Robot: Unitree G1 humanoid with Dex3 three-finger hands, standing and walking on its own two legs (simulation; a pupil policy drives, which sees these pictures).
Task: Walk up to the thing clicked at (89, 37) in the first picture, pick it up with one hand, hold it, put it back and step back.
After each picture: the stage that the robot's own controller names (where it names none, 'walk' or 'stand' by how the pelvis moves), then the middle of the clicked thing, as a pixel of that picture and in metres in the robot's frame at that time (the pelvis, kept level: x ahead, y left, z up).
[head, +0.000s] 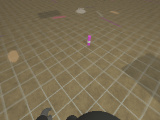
stand; (89, 40) +1.74 +0.09 -0.66
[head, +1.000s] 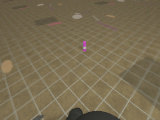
walk; (84, 46) +1.59 +0.27 -0.65
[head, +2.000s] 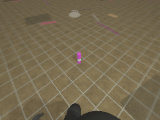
walk; (79, 58) +1.07 +0.28 -0.65
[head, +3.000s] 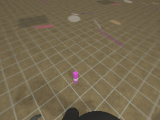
walk; (75, 77) +0.66 +0.21 -0.63
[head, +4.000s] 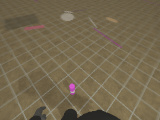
stand; (72, 89) +0.44 +0.18 -0.63
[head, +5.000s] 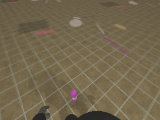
stand; (74, 95) +0.40 +0.18 -0.64
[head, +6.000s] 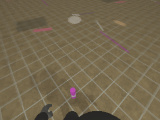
stand; (73, 93) +0.40 +0.20 -0.64
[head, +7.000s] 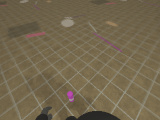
stand; (70, 97) +0.37 +0.23 -0.65
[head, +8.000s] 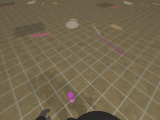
stand; (71, 98) +0.38 +0.22 -0.66
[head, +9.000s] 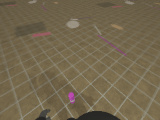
stand; (71, 98) +0.37 +0.21 -0.66
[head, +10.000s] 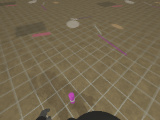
go down; (72, 98) +0.37 +0.21 -0.66
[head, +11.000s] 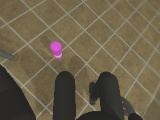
go down; (57, 52) +0.48 +0.22 -0.24
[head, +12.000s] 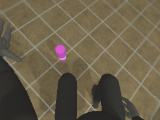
close in; (61, 54) +0.48 +0.20 -0.26
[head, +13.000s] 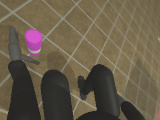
close in; (34, 45) +0.47 +0.25 -0.17
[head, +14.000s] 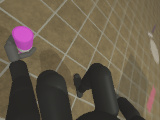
close; (24, 44) +0.46 +0.26 -0.17
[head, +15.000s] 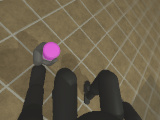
lift; (49, 54) +0.39 +0.25 -0.11
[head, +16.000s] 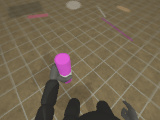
lift; (65, 70) +0.33 +0.17 +0.07
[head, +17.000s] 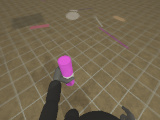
hold; (67, 73) +0.33 +0.16 +0.05
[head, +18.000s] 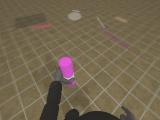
hold; (68, 73) +0.32 +0.16 +0.04
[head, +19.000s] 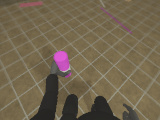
crouch; (64, 66) +0.37 +0.18 +0.00
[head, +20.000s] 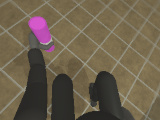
lower; (45, 38) +0.52 +0.23 -0.03
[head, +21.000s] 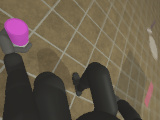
lower; (19, 39) +0.48 +0.26 -0.17
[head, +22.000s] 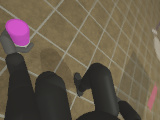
lower; (21, 39) +0.48 +0.27 -0.17
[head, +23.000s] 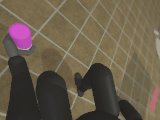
lower; (23, 43) +0.46 +0.26 -0.17
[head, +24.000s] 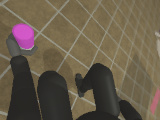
lower; (26, 43) +0.46 +0.26 -0.17
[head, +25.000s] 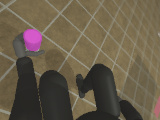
open; (32, 45) +0.46 +0.24 -0.18
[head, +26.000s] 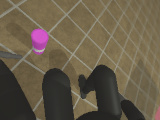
stand; (39, 44) +0.46 +0.24 -0.18
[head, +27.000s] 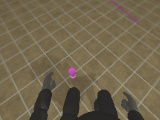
walk; (72, 74) +0.44 +0.17 -0.46
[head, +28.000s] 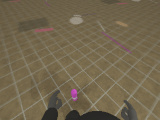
stand; (74, 95) +0.39 +0.17 -0.60
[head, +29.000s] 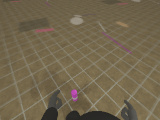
stand; (74, 95) +0.39 +0.17 -0.60
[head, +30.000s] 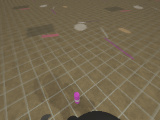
stand; (76, 98) +0.41 +0.17 -0.65
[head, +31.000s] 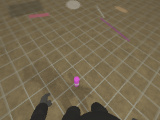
walk; (76, 82) +0.46 +0.13 -0.64
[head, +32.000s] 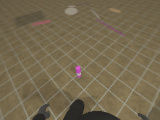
walk; (78, 72) +0.68 +0.21 -0.63
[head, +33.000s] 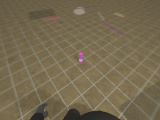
stand; (80, 58) +1.02 +0.19 -0.63
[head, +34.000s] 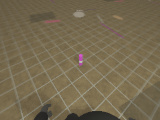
stand; (80, 60) +1.04 +0.19 -0.65
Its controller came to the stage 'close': yes
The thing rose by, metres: 0.70
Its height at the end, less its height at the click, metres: +0.00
